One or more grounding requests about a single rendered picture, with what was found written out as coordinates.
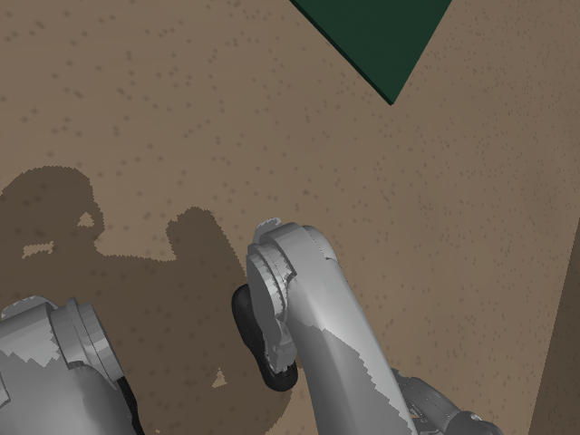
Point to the right robot arm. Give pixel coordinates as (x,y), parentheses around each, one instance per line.
(469,423)

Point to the right robot foot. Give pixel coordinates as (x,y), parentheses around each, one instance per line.
(252,337)

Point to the left robot foot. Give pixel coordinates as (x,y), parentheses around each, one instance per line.
(132,403)

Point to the right robot hand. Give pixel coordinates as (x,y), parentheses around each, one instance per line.
(435,409)

